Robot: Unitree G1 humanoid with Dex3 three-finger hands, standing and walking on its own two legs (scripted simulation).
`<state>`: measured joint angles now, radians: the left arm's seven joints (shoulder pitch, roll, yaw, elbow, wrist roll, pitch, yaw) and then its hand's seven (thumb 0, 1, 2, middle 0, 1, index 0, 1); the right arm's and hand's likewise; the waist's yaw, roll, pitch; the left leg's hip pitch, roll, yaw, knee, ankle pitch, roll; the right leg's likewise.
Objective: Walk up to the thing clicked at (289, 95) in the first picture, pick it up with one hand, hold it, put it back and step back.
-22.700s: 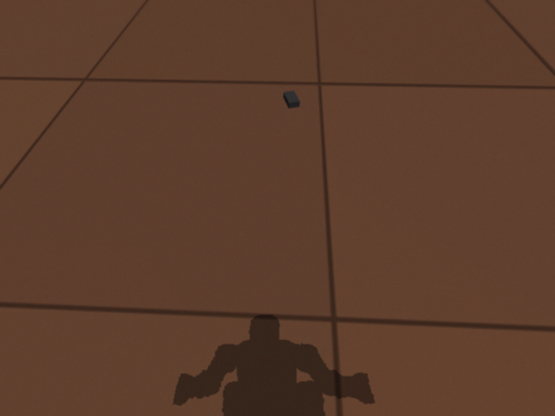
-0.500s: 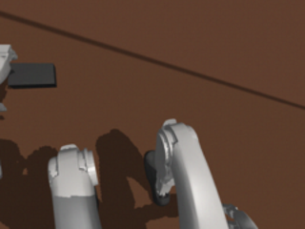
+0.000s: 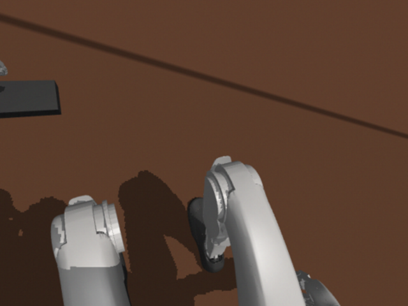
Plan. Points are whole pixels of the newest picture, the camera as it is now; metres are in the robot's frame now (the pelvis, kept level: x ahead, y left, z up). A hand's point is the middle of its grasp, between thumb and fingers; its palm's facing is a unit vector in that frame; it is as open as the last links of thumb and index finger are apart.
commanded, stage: rise first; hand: left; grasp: from above
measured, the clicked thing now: (26, 99) +0.56 +0.25 -0.32
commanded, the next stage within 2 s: approach in 1.72 s
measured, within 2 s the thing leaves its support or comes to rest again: neither
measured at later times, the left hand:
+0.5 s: hand out of the picture +0.51 +0.29 -0.19, palm faces -0.46 -0.03 -0.89, open 13.8 cm
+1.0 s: hand out of the picture +0.50 +0.30 -0.19, palm faces -0.47 -0.03 -0.88, open 12.9 cm
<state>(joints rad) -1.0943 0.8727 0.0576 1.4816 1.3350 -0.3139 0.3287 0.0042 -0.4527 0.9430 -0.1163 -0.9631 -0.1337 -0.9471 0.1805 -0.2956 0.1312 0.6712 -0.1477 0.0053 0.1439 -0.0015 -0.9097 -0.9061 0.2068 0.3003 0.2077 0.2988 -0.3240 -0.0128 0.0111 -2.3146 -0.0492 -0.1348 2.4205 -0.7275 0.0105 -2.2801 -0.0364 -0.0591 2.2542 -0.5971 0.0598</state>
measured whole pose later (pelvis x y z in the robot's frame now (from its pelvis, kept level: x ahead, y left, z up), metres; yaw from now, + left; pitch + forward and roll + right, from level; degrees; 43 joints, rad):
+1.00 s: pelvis +0.00 +0.01 -0.01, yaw -2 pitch +34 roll -13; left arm -1.13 0.95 0.05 1.50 1.36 -0.32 0.32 0.00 -0.31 0.83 -0.23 -0.89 -0.25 -0.87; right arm 0.20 -0.31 0.18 0.62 -0.15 0.00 0.14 0.00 -0.91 -0.90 0.21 0.30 0.21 0.30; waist -0.36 -0.03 0.05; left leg -2.34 -0.05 -0.15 2.45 -0.71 0.03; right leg -2.28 -0.03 -0.08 2.25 -0.58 0.05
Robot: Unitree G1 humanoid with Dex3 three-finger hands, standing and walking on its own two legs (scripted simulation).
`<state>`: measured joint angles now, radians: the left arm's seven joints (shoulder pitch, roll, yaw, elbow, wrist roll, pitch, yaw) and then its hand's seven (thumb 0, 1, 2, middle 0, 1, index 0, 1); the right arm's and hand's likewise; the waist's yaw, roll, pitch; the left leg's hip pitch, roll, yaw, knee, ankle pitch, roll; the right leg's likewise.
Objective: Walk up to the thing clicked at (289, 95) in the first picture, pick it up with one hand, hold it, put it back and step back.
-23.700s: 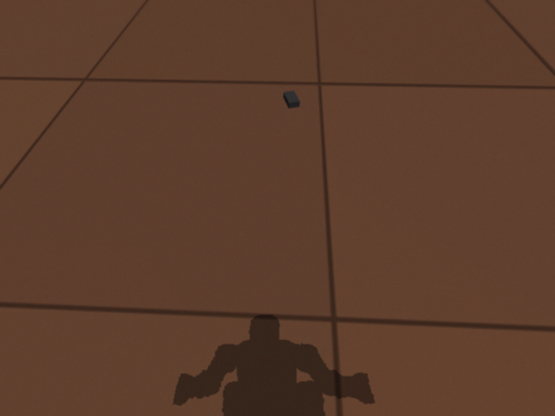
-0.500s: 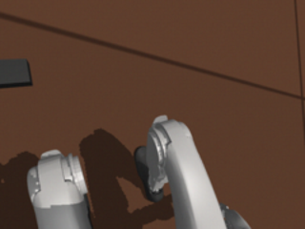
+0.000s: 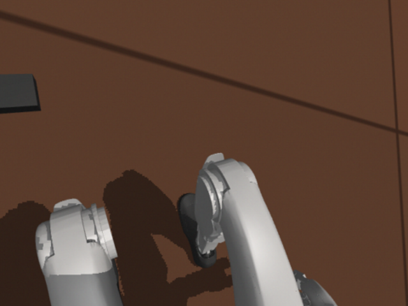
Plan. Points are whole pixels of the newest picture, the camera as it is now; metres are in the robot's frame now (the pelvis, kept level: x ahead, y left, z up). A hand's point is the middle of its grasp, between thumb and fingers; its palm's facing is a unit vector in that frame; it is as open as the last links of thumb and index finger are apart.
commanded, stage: rise first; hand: left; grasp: from above
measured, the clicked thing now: (1, 94) +0.56 +0.27 -0.31
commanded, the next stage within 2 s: approach in 0.72 s
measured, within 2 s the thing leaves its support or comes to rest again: neither
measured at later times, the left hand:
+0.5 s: hand out of the picture +0.50 +0.30 -0.18, palm faces -0.46 -0.04 -0.89, open 12.5 cm
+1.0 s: hand out of the picture +0.51 +0.30 -0.18, palm faces -0.44 -0.04 -0.90, open 12.8 cm
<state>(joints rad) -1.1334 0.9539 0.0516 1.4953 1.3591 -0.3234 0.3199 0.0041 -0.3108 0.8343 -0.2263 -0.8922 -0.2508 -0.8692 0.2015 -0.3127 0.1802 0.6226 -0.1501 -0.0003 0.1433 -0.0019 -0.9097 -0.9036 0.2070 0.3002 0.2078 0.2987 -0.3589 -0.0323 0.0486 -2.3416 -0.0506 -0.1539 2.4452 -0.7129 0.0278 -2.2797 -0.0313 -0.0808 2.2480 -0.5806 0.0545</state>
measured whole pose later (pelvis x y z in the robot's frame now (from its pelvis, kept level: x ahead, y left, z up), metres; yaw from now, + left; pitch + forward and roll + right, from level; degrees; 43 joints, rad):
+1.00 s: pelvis +0.00 +0.00 +0.00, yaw +0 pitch +34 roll -13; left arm -1.17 0.93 0.01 1.49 1.36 -0.30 0.32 0.00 -0.29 0.83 -0.25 -0.85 -0.27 -0.83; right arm 0.21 -0.32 0.18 0.62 -0.15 -0.01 0.14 0.00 -0.90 -0.89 0.21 0.30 0.21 0.30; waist -0.36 -0.03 0.03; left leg -2.35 -0.05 -0.15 2.44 -0.69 0.03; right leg -2.29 -0.03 -0.08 2.25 -0.57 0.05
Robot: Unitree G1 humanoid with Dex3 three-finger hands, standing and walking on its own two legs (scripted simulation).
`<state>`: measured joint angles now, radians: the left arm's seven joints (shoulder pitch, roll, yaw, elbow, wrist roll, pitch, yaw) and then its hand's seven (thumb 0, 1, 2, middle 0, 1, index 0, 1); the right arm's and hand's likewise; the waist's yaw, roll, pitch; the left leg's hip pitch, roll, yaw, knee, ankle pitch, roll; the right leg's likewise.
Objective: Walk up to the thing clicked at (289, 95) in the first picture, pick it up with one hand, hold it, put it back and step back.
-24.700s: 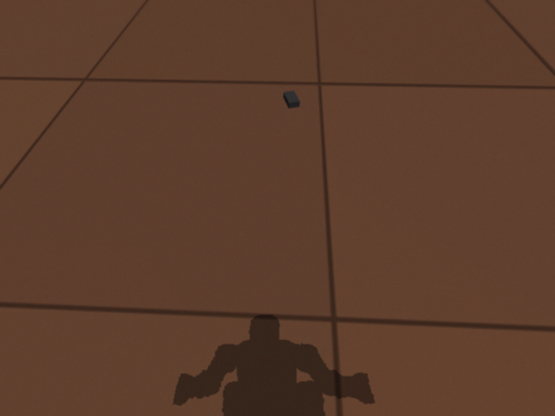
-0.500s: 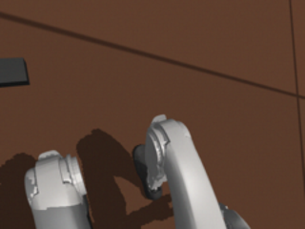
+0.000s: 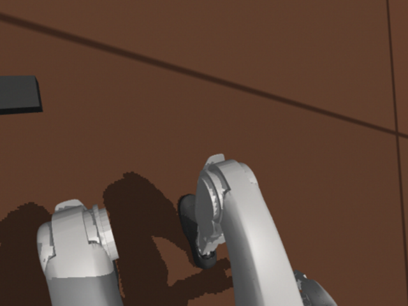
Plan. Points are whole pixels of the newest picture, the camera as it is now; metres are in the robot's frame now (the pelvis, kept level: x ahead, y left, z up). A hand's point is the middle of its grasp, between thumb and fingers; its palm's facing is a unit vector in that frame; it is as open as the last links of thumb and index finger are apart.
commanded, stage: approach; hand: left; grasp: from above
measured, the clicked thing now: (4, 95) +0.56 +0.26 -0.31
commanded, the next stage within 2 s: close in in 0.74 s
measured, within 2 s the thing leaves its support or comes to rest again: neither
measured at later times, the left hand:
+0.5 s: hand out of the picture +0.52 +0.26 -0.17, palm faces -0.51 -0.02 -0.86, open 13.8 cm
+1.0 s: hand out of the picture +0.55 +0.27 -0.17, palm faces -0.46 -0.01 -0.89, open 14.2 cm
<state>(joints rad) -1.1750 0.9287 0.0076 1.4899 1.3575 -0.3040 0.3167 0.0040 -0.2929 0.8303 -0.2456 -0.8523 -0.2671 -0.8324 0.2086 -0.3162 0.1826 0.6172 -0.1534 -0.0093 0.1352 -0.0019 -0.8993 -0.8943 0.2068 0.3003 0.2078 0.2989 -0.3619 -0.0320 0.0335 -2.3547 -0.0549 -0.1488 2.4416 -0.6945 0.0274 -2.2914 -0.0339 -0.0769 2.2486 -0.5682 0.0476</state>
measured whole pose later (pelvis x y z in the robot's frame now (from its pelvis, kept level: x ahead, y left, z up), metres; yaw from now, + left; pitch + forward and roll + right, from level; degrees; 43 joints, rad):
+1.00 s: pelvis +0.00 +0.00 +0.00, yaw -1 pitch +36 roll -14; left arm -1.28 0.93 -0.06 1.53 1.32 -0.19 0.27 0.00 -0.54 1.04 -0.09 -0.95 -0.08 -0.97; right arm 0.20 -0.32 0.24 0.57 -0.15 0.02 0.11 0.00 -0.90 -0.89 0.21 0.30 0.21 0.30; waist -0.42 -0.01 0.05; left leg -2.36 -0.05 -0.15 2.43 -0.70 0.03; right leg -2.30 -0.03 -0.08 2.23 -0.57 0.05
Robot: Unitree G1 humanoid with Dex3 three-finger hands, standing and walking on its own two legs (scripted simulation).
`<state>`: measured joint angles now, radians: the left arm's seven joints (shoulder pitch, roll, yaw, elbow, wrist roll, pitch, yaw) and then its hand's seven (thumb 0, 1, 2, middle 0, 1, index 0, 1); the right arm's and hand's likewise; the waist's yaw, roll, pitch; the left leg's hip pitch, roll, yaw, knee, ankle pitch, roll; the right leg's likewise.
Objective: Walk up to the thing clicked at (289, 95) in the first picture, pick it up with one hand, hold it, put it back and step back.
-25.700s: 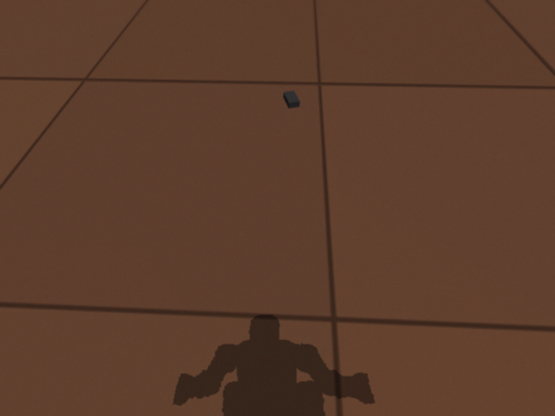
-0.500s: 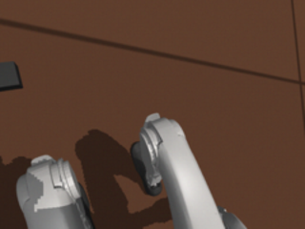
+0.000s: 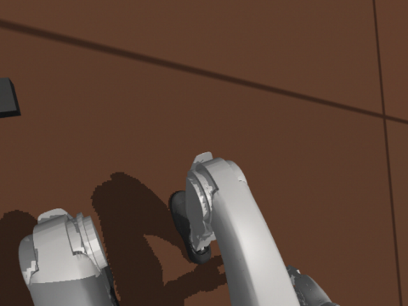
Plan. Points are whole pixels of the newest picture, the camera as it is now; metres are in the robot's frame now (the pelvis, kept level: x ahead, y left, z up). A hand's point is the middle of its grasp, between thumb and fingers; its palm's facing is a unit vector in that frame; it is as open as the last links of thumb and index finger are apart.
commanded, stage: close in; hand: left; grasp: from above
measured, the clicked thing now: out of the picture +0.56 +0.27 -0.31
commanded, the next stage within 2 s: rest palm in 0.06 s
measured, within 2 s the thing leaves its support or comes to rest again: neither
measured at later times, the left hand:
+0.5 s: hand out of the picture +0.53 +0.26 -0.23, palm faces -0.45 -0.04 -0.89, open 14.4 cm
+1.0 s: hand out of the picture +0.52 +0.26 -0.27, palm faces -0.50 -0.07 -0.87, open 14.3 cm
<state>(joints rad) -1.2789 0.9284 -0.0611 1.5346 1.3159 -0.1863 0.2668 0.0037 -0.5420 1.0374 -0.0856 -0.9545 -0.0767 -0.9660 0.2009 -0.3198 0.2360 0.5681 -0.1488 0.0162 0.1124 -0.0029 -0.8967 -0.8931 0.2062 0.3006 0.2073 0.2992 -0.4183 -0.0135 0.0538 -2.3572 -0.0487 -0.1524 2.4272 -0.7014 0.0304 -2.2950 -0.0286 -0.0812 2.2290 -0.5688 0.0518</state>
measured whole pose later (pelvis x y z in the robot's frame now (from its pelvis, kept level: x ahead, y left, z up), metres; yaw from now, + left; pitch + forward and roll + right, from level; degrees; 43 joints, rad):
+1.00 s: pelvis +0.00 +0.00 -0.01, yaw -3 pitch +32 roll -16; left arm -1.22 1.08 0.04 1.60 1.34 -0.25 0.40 0.00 -0.55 1.06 -0.10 -0.91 -0.06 -0.96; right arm 0.18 -0.39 0.34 0.51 -0.21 -0.08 0.12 0.00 -0.90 -0.90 0.21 0.30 0.21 0.30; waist -0.48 -0.11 0.21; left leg -2.35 -0.04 -0.21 2.49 -0.72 0.03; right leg -2.28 -0.01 -0.13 2.25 -0.56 0.06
